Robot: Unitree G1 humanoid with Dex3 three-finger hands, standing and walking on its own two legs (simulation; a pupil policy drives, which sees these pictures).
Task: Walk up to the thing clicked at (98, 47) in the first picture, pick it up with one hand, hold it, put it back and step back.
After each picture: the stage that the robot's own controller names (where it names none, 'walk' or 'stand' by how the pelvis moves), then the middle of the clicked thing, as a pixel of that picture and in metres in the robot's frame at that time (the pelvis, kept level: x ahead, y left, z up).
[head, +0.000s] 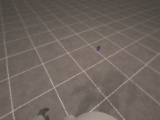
stand; (98, 48) +1.58 -0.17 -0.72
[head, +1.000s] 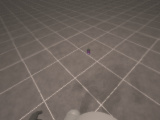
walk; (88, 51) +1.45 +0.15 -0.70
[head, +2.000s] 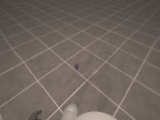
walk; (76, 66) +0.93 +0.26 -0.71
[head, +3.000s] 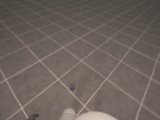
walk; (72, 87) +0.54 +0.20 -0.69
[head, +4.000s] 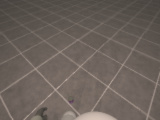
stand; (70, 99) +0.34 +0.20 -0.71
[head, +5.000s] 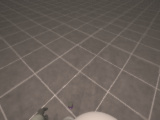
stand; (70, 105) +0.32 +0.19 -0.72
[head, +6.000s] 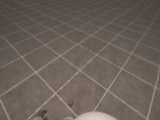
stand; (70, 103) +0.34 +0.20 -0.73
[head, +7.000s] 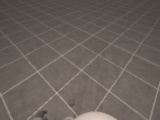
stand; (71, 103) +0.34 +0.18 -0.73
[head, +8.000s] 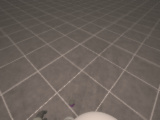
stand; (71, 103) +0.34 +0.18 -0.73
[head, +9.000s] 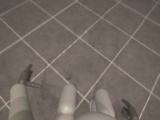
go down; (68, 76) +0.39 +0.19 -0.50
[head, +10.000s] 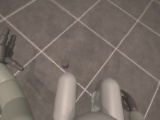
go down; (65, 64) +0.43 +0.21 -0.32
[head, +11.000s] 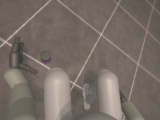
close in; (45, 57) +0.41 +0.25 -0.23
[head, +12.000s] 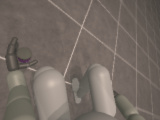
close; (24, 55) +0.41 +0.27 -0.22
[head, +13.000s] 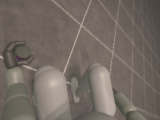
lift; (23, 54) +0.40 +0.27 -0.22
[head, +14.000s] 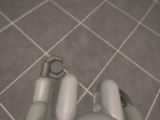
lift; (57, 69) +0.32 +0.22 -0.05
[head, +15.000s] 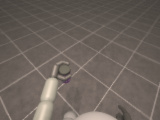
hold; (65, 74) +0.32 +0.17 +0.05
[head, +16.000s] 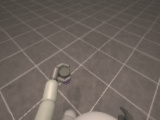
hold; (65, 76) +0.32 +0.17 +0.01
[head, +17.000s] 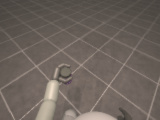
crouch; (66, 76) +0.32 +0.17 +0.01
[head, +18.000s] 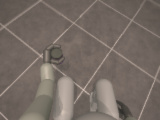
crouch; (58, 56) +0.43 +0.20 -0.08
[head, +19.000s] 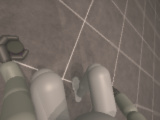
lower; (17, 50) +0.42 +0.29 -0.22
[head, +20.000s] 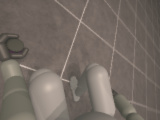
lower; (16, 48) +0.43 +0.28 -0.22
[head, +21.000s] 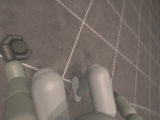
lower; (21, 50) +0.42 +0.28 -0.22
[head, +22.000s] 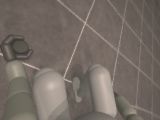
lower; (22, 49) +0.42 +0.28 -0.22
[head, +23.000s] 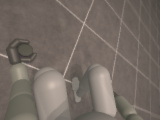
loosen; (26, 53) +0.41 +0.26 -0.23
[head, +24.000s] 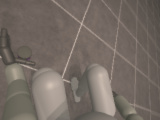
withdraw; (24, 54) +0.41 +0.26 -0.23
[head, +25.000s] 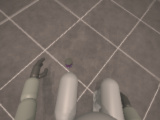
walk; (68, 63) +0.44 +0.20 -0.34
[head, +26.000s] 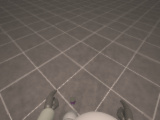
stand; (72, 100) +0.36 +0.15 -0.66
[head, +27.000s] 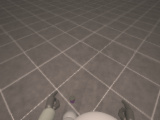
stand; (72, 99) +0.37 +0.17 -0.67
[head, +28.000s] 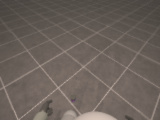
stand; (73, 98) +0.38 +0.17 -0.69
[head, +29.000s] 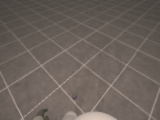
walk; (74, 96) +0.40 +0.16 -0.72
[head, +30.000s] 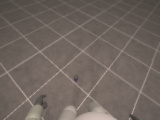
walk; (76, 78) +0.57 +0.12 -0.70
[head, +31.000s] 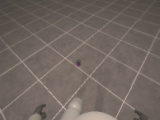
walk; (78, 62) +0.89 +0.24 -0.69
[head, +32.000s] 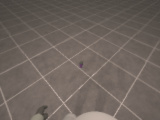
stand; (81, 64) +1.01 +0.16 -0.71
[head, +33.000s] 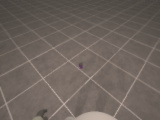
stand; (80, 65) +1.01 +0.16 -0.73
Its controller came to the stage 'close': yes
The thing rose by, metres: 0.72
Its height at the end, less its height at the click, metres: +0.00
